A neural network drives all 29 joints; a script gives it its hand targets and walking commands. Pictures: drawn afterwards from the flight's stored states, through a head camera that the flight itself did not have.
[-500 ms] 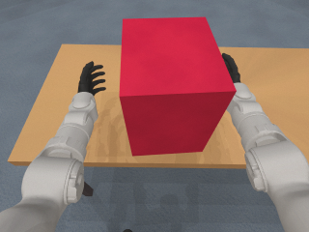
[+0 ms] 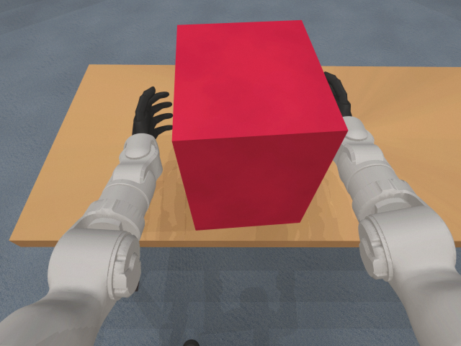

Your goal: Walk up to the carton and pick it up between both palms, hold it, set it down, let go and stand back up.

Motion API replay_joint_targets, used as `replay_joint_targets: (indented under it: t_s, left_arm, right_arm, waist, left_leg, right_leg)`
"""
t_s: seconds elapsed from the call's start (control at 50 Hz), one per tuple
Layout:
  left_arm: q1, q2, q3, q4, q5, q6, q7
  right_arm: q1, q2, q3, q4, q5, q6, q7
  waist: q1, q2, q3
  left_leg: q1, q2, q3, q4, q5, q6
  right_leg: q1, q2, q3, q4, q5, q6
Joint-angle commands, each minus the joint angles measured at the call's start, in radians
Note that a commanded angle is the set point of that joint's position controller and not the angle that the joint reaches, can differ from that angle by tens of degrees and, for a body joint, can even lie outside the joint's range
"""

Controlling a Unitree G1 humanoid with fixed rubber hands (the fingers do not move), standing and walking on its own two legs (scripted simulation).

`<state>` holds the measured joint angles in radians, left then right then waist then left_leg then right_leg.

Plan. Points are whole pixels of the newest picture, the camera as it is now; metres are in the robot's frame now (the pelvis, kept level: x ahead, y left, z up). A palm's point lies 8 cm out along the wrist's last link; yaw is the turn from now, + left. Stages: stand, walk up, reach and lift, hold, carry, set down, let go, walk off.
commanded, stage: reach and lift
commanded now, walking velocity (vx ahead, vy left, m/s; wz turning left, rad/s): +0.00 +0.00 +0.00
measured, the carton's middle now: (244, 133) +0.49 +0.03 +0.06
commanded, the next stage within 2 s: none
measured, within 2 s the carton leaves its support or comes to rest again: neither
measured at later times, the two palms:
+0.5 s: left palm (155, 131) +0.45 +0.19 +0.09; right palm (335, 119) +0.49 -0.12 +0.11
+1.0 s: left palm (158, 132) +0.45 +0.18 +0.09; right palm (338, 126) +0.48 -0.13 +0.11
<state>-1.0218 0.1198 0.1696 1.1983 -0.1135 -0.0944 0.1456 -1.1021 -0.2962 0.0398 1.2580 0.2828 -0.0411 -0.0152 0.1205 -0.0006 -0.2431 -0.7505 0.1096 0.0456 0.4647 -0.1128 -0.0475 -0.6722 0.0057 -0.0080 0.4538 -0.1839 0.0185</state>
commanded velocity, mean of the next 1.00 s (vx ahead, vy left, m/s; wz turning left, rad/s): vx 0.00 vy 0.00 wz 0.00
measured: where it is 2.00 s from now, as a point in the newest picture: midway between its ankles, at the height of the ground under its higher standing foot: outside the picture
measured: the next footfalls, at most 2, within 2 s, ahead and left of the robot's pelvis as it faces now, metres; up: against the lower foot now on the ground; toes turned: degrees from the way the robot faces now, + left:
none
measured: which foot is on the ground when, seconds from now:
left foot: down 0.00-1.00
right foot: down 0.00-1.00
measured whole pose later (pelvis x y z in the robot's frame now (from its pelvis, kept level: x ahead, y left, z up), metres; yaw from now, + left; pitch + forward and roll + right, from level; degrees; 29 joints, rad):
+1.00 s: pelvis +0.03 +0.00 +0.02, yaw -1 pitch +14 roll +0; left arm -0.88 -0.08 0.61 0.89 0.39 -0.02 0.08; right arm -0.92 -0.05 -0.53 1.04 -0.33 -0.12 0.06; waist 0.08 -0.05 -0.10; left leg -0.44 0.09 0.10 0.30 -0.10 -0.04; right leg -0.40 -0.01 0.03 0.33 -0.18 0.02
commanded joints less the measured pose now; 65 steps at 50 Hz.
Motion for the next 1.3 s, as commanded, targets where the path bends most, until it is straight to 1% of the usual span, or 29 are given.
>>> replay_joint_targets:
  t_s: [0.0,0.14,0.22,0.28,0.34,0.4,0.46,0.5,0.54,0.58,0.62,0.66,0.76,0.86,0.98,1.02,1.16,1.28]
  left_arm:
    - [-0.498,0.117,0.045,-0.225,0.051,-0.064,-0.002]
    - [-0.492,0.084,0.112,-0.228,0.127,-0.070,-0.001]
    - [-0.491,0.063,0.133,-0.223,0.153,-0.066,-0.001]
    - [-0.496,0.040,0.140,-0.224,0.167,-0.067,-0.003]
    - [-0.501,0.014,0.151,-0.223,0.181,-0.070,-0.008]
    - [-0.506,-0.033,0.169,-0.219,0.209,-0.075,-0.020]
    - [-0.518,-0.135,0.198,-0.217,0.269,-0.077,-0.053]
    - [-0.527,-0.278,0.212,-0.216,0.336,-0.076,-0.096]
    - [-0.512,-0.413,0.216,-0.210,0.410,-0.072,-0.145]
    - [-0.485,-0.481,0.218,-0.214,0.460,-0.066,-0.176]
    - [-0.456,-0.499,0.225,-0.230,0.485,-0.054,-0.182]
    - [-0.427,-0.507,0.236,-0.252,0.501,-0.035,-0.178]
    - [-0.378,-0.520,0.258,-0.296,0.526,0.015,-0.165]
    - [-0.372,-0.529,0.249,-0.336,0.518,0.042,-0.156]
    - [-0.366,-0.569,0.209,-0.368,0.507,0.051,-0.144]
    - [-0.360,-0.579,0.199,-0.372,0.506,0.055,-0.143]
    - [-0.351,-0.586,0.190,-0.366,0.497,0.061,-0.148]
    - [-0.357,-0.589,0.185,-0.364,0.491,0.060,-0.152]
  right_arm:
    - [-0.553,-0.025,-0.039,-0.212,-0.054,-0.058,0.005]
    - [-0.539,0.038,-0.082,-0.222,-0.119,-0.061,0.002]
    - [-0.535,0.068,-0.098,-0.230,-0.143,-0.063,-0.002]
    - [-0.536,0.087,-0.113,-0.237,-0.164,-0.064,-0.003]
    - [-0.535,0.122,-0.124,-0.241,-0.187,-0.062,0.002]
    - [-0.531,0.186,-0.147,-0.244,-0.228,-0.062,0.013]
    - [-0.520,0.324,-0.194,-0.252,-0.318,-0.063,0.040]
    - [-0.506,0.492,-0.250,-0.255,-0.423,-0.070,0.077]
    - [-0.457,0.647,-0.317,-0.251,-0.541,-0.085,0.119]
    - [-0.397,0.724,-0.371,-0.243,-0.631,-0.104,0.147]
    - [-0.363,0.742,-0.391,-0.237,-0.674,-0.120,0.159]
    - [-0.346,0.748,-0.391,-0.232,-0.685,-0.127,0.164]
    - [-0.332,0.759,-0.357,-0.235,-0.673,-0.133,0.172]
    - [-0.336,0.746,-0.336,-0.235,-0.654,-0.131,0.175]
    - [-0.345,0.752,-0.315,-0.238,-0.639,-0.140,0.179]
    - [-0.343,0.754,-0.308,-0.236,-0.636,-0.143,0.179]
    - [-0.348,0.764,-0.295,-0.235,-0.629,-0.144,0.177]
    - [-0.349,0.772,-0.297,-0.241,-0.632,-0.145,0.177]
  waist:
    - [0.023,-0.083,-0.757]
    - [0.039,-0.083,-0.732]
    - [0.041,-0.086,-0.714]
    - [0.041,-0.087,-0.707]
    - [0.041,-0.095,-0.698]
    - [0.043,-0.095,-0.687]
    - [0.039,-0.091,-0.658]
    - [0.029,-0.089,-0.625]
    - [0.011,-0.085,-0.584]
    - [0.000,-0.077,-0.555]
    - [0.003,-0.074,-0.535]
    - [0.015,-0.073,-0.514]
    - [0.041,-0.058,-0.469]
    - [0.042,-0.049,-0.456]
    - [0.043,-0.029,-0.500]
    - [0.043,-0.030,-0.490]
    - [0.044,-0.053,-0.462]
    - [0.042,-0.056,-0.471]
  left_leg:
    - [0.459,-0.106,0.054,0.042,0.367,-0.010]
    - [0.469,-0.112,0.061,0.020,0.384,-0.005]
    - [0.478,-0.112,0.065,0.011,0.396,-0.001]
    - [0.495,-0.110,0.065,0.006,0.398,-0.002]
    - [0.502,-0.111,0.066,0.000,0.396,0.001]
    - [0.510,-0.112,0.069,-0.011,0.392,0.004]
    - [0.525,-0.115,0.078,-0.033,0.383,0.011]
    - [0.554,-0.118,0.086,-0.055,0.384,0.018]
    - [0.589,-0.119,0.096,-0.068,0.394,0.027]
    - [0.614,-0.113,0.103,-0.073,0.410,0.029]
    - [0.615,-0.108,0.113,-0.077,0.426,0.029]
    - [0.602,-0.107,0.124,-0.083,0.426,0.032]
    - [0.579,-0.113,0.141,-0.100,0.412,0.045]
    - [0.610,-0.113,0.141,-0.098,0.418,0.044]
    - [0.685,-0.103,0.130,-0.073,0.499,0.032]
    - [0.692,-0.101,0.127,-0.071,0.511,0.030]
    - [0.659,-0.106,0.127,-0.088,0.466,0.039]
    - [0.639,-0.108,0.127,-0.098,0.444,0.043]
  right_leg:
    - [0.401,0.052,-0.021,0.003,0.417,0.032]
    - [0.440,0.048,-0.014,-0.009,0.447,0.039]
    - [0.451,0.047,-0.013,-0.017,0.463,0.041]
    - [0.444,0.049,-0.015,-0.030,0.448,0.041]
    - [0.445,0.048,-0.015,-0.038,0.442,0.041]
    - [0.447,0.044,-0.014,-0.046,0.437,0.040]
    - [0.459,0.037,-0.020,-0.061,0.428,0.039]
    - [0.462,0.033,-0.033,-0.079,0.424,0.037]
    - [0.468,0.026,-0.051,-0.090,0.437,0.035]
    - [0.488,0.020,-0.065,-0.088,0.466,0.033]
    - [0.517,0.015,-0.069,-0.079,0.501,0.031]
    - [0.550,0.013,-0.068,-0.071,0.526,0.031]
    - [0.603,0.007,-0.063,-0.064,0.551,0.034]
    - [0.572,0.011,-0.065,-0.075,0.521,0.033]
    - [0.517,0.021,-0.077,-0.082,0.524,0.025]
    - [0.510,0.023,-0.080,-0.084,0.525,0.026]
    - [0.538,0.017,-0.073,-0.083,0.531,0.033]
    - [0.561,0.012,-0.069,-0.080,0.535,0.036]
